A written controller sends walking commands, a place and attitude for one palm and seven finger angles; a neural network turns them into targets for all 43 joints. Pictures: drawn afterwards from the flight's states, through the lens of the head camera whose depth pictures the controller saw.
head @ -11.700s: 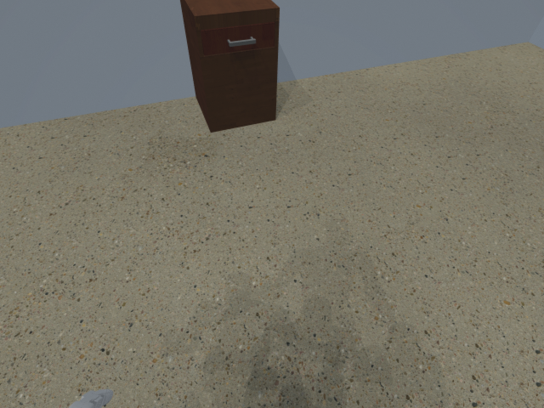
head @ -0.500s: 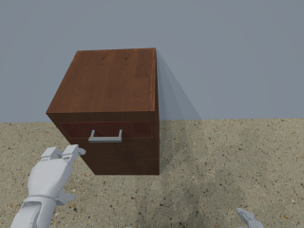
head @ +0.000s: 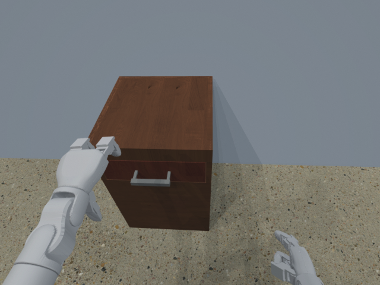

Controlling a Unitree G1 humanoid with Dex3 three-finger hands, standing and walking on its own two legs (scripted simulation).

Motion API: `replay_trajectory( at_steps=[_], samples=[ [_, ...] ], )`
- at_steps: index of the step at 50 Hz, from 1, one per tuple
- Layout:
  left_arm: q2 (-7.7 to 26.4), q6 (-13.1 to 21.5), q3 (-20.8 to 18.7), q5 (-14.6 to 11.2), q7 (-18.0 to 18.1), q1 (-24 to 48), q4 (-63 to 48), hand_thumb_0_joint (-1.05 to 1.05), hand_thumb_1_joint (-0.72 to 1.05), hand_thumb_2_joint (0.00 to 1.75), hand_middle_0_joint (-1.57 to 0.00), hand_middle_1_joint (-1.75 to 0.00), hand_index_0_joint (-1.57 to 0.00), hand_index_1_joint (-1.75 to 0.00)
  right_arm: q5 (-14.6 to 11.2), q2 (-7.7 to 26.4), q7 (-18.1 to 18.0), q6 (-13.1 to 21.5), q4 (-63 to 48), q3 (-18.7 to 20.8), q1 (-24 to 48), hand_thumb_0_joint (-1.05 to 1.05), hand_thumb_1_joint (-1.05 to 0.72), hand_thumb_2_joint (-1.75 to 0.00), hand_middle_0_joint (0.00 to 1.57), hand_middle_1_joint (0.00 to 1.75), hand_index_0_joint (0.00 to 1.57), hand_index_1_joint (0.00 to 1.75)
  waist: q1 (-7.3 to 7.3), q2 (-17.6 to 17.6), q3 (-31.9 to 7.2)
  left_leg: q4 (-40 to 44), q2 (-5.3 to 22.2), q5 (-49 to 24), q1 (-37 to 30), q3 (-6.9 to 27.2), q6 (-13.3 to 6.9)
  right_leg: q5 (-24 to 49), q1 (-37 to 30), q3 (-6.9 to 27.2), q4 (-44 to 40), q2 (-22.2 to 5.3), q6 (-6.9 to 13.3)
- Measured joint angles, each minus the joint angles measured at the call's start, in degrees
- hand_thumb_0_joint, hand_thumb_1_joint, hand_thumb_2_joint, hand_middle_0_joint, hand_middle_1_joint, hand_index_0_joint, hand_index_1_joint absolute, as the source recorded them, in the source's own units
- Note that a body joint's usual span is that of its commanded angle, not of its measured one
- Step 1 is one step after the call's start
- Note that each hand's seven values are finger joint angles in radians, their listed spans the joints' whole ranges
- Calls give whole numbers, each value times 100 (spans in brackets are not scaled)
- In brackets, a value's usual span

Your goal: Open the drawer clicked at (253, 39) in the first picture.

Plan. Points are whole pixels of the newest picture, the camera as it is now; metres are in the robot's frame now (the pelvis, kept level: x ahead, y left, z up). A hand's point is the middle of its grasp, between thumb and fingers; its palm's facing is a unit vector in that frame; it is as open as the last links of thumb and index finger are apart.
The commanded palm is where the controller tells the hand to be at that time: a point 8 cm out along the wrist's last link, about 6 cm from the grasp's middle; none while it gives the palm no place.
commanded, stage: raise the hand with hooked fingers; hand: left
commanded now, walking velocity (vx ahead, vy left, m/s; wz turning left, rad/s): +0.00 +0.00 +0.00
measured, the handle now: (151, 178) +0.50 +0.21 -0.22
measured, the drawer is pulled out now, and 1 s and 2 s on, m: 0.00 0.00 0.00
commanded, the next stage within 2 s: move the hooked fingers above the handle in 0.44 s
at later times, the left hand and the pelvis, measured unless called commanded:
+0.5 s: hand (98, 173) +0.31 +0.23 +0.09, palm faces +0.10 -0.09 -0.99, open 13.8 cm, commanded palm +0.28 +0.23 +0.13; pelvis +0.00 -0.02 +0.00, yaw +0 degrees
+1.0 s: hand (116, 182) +0.34 +0.23 +0.00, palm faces -0.06 -0.07 -1.00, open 13.8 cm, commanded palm +0.33 +0.22 +0.06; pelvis +0.00 -0.03 -0.01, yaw +0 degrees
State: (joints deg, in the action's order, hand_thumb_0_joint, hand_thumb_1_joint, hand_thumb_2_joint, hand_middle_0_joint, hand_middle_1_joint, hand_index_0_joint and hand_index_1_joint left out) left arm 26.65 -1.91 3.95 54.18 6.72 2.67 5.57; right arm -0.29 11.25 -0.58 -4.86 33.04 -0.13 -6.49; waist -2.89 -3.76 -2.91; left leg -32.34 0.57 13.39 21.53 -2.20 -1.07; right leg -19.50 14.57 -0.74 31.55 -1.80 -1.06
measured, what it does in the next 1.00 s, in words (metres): stands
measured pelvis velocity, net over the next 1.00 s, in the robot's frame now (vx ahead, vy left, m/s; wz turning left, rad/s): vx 0.00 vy -0.03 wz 0.01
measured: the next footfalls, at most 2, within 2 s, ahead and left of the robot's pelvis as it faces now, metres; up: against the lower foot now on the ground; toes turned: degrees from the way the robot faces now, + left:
none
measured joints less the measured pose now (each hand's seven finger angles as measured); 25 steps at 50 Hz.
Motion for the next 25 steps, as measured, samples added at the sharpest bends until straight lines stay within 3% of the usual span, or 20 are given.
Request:
replay_trajectory(
  at_steps=[9,13,19,22,25],
  samples=[
    [76,-37,-135,-236,-435,248,223,0,-49,30,-31,-120,-32,-119,-48,127,53,-115,101,-5,-236,1,-90,-90,20,30,20,30,2,-62,74,365,-7,-200,-195,25,1,215,-212,-32,-396,6,-14],
    [39,208,-67,-247,-551,-18,123,0,-49,30,-31,-120,-32,-119,-17,228,46,-138,115,61,-358,1,-90,-90,20,30,20,30,45,-43,144,435,11,-235,-228,22,14,246,-235,-28,-454,25,0],
    [81,730,-129,-150,-116,-218,-196,0,-49,30,-32,-120,-33,-120,53,316,-25,-89,233,215,-425,2,-90,-90,20,30,20,30,46,-24,217,390,54,-232,-158,62,62,220,-162,-61,-385,72,51],
    [94,654,-248,-142,154,-87,-132,0,-49,30,-32,-120,-33,-120,18,337,-7,-85,314,269,-386,2,-90,-90,20,30,20,30,41,-55,182,343,74,-223,-89,86,93,186,-83,-81,-304,92,78],
    [81,316,-315,-172,234,91,85,0,-49,30,-32,-120,-33,-120,-50,350,26,-102,349,273,-334,2,-90,-90,20,30,20,30,39,-99,123,345,91,-230,-64,92,122,163,-31,-83,-252,110,104]
  ],
)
